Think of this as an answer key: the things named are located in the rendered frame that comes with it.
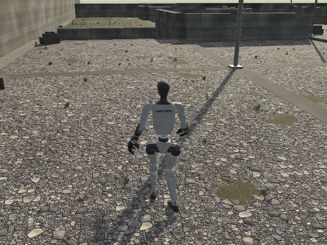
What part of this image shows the robot right forearm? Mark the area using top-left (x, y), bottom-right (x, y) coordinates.
top-left (182, 121), bottom-right (189, 133)

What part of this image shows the robot right upper arm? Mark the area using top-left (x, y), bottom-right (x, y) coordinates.
top-left (174, 102), bottom-right (187, 129)

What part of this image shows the robot left forearm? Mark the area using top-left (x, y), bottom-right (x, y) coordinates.
top-left (130, 123), bottom-right (142, 144)

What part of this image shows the robot left hand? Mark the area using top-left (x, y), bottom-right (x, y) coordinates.
top-left (128, 141), bottom-right (139, 154)

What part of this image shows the robot torso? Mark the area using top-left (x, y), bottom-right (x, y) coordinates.
top-left (152, 101), bottom-right (176, 153)

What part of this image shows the robot left upper arm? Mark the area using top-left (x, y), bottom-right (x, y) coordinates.
top-left (138, 103), bottom-right (153, 131)

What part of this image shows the right robot shin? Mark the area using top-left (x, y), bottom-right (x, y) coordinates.
top-left (166, 169), bottom-right (177, 205)

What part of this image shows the robot right hand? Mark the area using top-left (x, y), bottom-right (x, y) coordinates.
top-left (176, 128), bottom-right (188, 136)

